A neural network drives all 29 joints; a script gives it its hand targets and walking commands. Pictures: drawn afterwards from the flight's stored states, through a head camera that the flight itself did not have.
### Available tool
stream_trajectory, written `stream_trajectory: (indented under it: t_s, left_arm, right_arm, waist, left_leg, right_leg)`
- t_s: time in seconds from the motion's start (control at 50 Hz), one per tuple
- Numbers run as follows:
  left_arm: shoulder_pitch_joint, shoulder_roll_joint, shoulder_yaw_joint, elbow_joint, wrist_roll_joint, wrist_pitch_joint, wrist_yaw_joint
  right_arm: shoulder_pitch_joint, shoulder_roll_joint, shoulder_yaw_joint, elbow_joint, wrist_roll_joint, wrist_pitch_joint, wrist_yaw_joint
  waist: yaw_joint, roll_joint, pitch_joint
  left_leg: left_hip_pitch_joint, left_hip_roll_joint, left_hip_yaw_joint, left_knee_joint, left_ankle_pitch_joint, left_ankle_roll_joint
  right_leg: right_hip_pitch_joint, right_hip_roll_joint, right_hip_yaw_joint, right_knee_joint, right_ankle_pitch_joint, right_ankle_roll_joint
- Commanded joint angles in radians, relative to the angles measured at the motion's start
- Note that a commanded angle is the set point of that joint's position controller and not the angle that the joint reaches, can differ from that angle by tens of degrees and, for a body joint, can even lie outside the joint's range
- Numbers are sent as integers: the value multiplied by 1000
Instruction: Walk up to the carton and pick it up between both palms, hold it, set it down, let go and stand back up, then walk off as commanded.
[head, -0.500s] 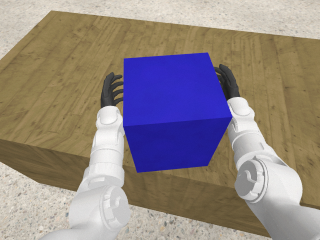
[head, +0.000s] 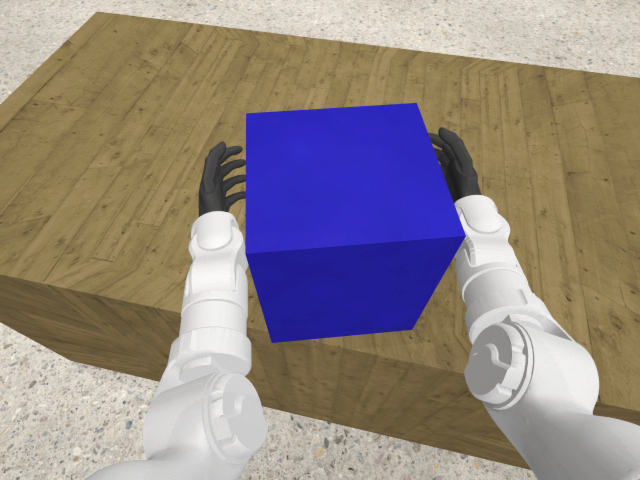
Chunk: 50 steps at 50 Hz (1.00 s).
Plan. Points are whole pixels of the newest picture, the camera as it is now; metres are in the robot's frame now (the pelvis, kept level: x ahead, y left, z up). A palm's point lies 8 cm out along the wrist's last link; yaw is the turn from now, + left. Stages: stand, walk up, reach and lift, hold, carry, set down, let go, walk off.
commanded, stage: set down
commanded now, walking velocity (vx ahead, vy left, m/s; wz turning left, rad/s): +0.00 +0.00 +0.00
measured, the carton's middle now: (338, 233) +0.42 +0.03 +0.03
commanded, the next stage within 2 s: none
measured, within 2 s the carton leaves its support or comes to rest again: neither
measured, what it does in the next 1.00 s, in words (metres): stands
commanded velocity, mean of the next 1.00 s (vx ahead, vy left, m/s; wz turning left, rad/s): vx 0.00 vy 0.00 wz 0.00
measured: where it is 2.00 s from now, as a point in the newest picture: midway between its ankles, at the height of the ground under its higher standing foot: outside the picture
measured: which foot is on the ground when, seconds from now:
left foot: down 0.00-1.00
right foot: down 0.00-1.00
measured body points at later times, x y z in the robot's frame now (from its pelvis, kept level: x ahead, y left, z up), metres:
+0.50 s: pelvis +0.01 +0.00 +0.00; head +0.08 +0.02 +0.44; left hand +0.42 +0.18 +0.08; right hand +0.47 -0.12 +0.08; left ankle -0.01 +0.15 -0.75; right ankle -0.01 -0.08 -0.75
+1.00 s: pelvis +0.00 +0.01 +0.00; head +0.08 +0.02 +0.44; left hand +0.42 +0.19 +0.06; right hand +0.48 -0.12 +0.06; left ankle -0.01 +0.15 -0.75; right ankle -0.01 -0.08 -0.75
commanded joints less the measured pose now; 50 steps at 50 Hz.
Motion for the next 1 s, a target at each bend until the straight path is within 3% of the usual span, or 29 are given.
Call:
stream_trajectory:
  t_s: [0.0,0.02,0.06,0.1,0.14,0.18,0.2,0.22,0.24,0.3,0.38,0.4,0.44,0.5,0.54,0.56,0.62,0.72,0.74,0.76,0.78,0.82,0.84,0.86,0.9,0.92,0.94,0.96,0.98]
  left_arm:
    - [-385,-322,-201,20,8,-9,-71]
    - [-368,-315,-187,40,19,-7,-74]
    - [-378,-319,-171,13,37,-6,-71]
    - [-372,-320,-180,-14,33,-12,-61]
    - [-362,-333,-194,-17,37,-5,-58]
    - [-339,-332,-173,0,41,-1,-65]
    - [-331,-321,-164,14,43,2,-67]
    - [-348,-328,-192,-5,30,-4,-65]
    - [-328,-328,-175,-3,47,1,-65]
    - [-304,-312,-151,10,59,13,-71]
    - [-294,-330,-150,2,54,7,-73]
    - [-306,-367,-187,-34,46,9,-69]
    - [-281,-354,-175,-47,62,7,-68]
    - [-263,-359,-158,-25,72,16,-75]
    - [-238,-364,-157,-30,84,23,-77]
    - [-248,-365,-172,-46,70,21,-79]
    - [-233,-341,-149,-16,78,18,-72]
    - [-238,-274,-144,-51,72,-2,-55]
    - [-249,-294,-149,-57,74,-2,-46]
    - [-234,-315,-149,-54,78,-6,-45]
    - [-247,-227,-137,-55,75,-10,-31]
    - [-230,-134,-119,-54,48,-23,0]
    - [-257,-59,-145,-56,9,-41,22]
    - [-264,0,-153,-51,-12,-56,44]
    - [-332,28,-236,-20,-105,-76,88]
    - [-330,41,-243,52,-119,-77,100]
    - [-360,8,-274,19,-152,-98,110]
    - [-403,101,-284,42,-188,-111,132]
    - [-401,100,-308,67,-210,-122,144]
  right_arm:
    - [-424,409,183,11,-52,-14,91]
    - [-421,407,182,16,-40,-12,92]
    - [-415,418,172,8,-50,-9,98]
    - [-421,411,161,-10,-54,-15,101]
    - [-384,414,172,16,-44,-11,105]
    - [-382,420,178,5,-52,-4,100]
    - [-380,412,163,-2,-61,-2,99]
    - [-392,411,164,-14,-58,-12,101]
    - [-372,414,172,8,-48,-2,105]
    - [-364,410,178,-9,-51,3,107]
    - [-360,420,173,-6,-60,-2,106]
    - [-353,427,178,-22,-54,-3,111]
    - [-324,450,187,-10,-50,-3,107]
    - [-317,446,174,-28,-69,6,108]
    - [-296,451,185,-26,-66,11,112]
    - [-298,442,177,-46,-70,4,114]
    - [-311,439,178,-50,-69,1,109]
    - [-286,332,145,-31,-79,3,89]
    - [-306,350,159,-42,-64,4,89]
    - [-301,365,146,-37,-71,1,85]
    - [-282,283,144,-18,-52,1,74]
    - [-301,194,179,-45,-3,0,50]
    - [-297,89,195,-16,33,-6,32]
    - [-320,31,212,-16,77,-9,13]
    - [-397,-45,287,30,187,-10,-17]
    - [-423,-75,307,68,232,-4,-25]
    - [-462,-59,334,42,267,-15,-32]
    - [-490,-167,363,72,322,-11,-46]
    - [-516,-166,402,82,372,-15,-53]
  waist:
    - [12,-87,-454]
    - [30,-74,-439]
    - [34,-56,-436]
    - [47,-53,-484]
    - [34,-38,-465]
    - [28,-73,-422]
    - [34,-75,-414]
    - [21,-62,-442]
    - [36,-53,-414]
    - [43,-65,-377]
    - [33,-75,-382]
    - [29,-39,-413]
    - [43,-44,-403]
    - [24,-70,-368]
    - [37,-52,-338]
    - [15,-44,-355]
    - [34,-51,-342]
    - [12,-54,-357]
    - [23,-46,-366]
    - [11,-51,-356]
    - [19,-26,-373]
    - [50,-59,-372]
    - [22,-28,-414]
    - [34,-20,-436]
    - [36,-7,-518]
    - [56,-7,-501]
    - [58,-15,-568]
    - [59,4,-649]
    - [76,21,-662]
  left_leg:
    - [75,-56,78,14,221,66]
    - [105,-53,72,7,227,68]
    - [100,-53,78,4,203,65]
    - [135,-48,84,22,271,60]
    - [163,-46,78,36,303,57]
    - [142,-52,78,24,269,65]
    - [127,-51,81,17,257,67]
    - [136,-52,81,28,261,62]
    - [144,-49,78,25,267,64]
    - [122,-56,90,12,238,73]
    - [136,-52,77,26,267,68]
    - [158,-47,67,31,293,60]
    - [147,-53,81,34,299,65]
    - [150,-54,80,21,270,72]
    - [154,-52,80,17,274,74]
    - [173,-46,71,21,276,68]
    - [148,-53,75,29,280,74]
    - [169,-43,70,36,303,68]
    - [179,-46,69,39,329,70]
    - [182,-45,59,48,331,70]
    - [174,-44,65,49,331,63]
    - [148,-45,65,46,312,74]
    - [142,-44,64,64,328,57]
    - [133,-49,66,67,328,50]
    - [124,-46,55,105,365,35]
    - [96,-37,52,100,327,29]
    - [101,-33,46,109,340,22]
    - [127,-34,48,133,384,9]
    - [90,-39,47,146,397,-1]
  right_leg:
    - [423,-54,-7,55,534,105]
    - [410,-50,-6,45,488,99]
    - [396,-51,-6,38,426,94]
    - [358,-35,-18,40,436,81]
    - [343,-34,-23,36,437,77]
    - [376,-40,-15,30,448,89]
    - [381,-40,-9,26,438,86]
    - [362,-42,-14,39,453,89]
    - [364,-41,-13,37,430,86]
    - [369,-40,-12,29,436,93]
    - [364,-42,-9,34,443,90]
    - [354,-41,-17,37,451,92]
    - [364,-37,-9,37,449,84]
    - [369,-38,-9,24,444,88]
    - [364,-39,-12,24,425,92]
    - [347,-39,-20,22,425,90]
    - [352,-43,-7,26,440,89]
    - [342,-46,-7,23,445,88]
    - [326,-34,-12,31,451,92]
    - [314,-44,-2,28,464,92]
    - [334,-48,4,30,470,89]
    - [348,-45,12,31,454,92]
    - [345,-52,18,45,508,87]
    - [332,-37,21,43,465,78]
    - [272,-12,26,48,436,53]
    - [268,-6,34,43,391,41]
    - [249,3,28,48,393,41]
    - [218,14,37,51,432,30]
    - [238,17,51,58,440,24]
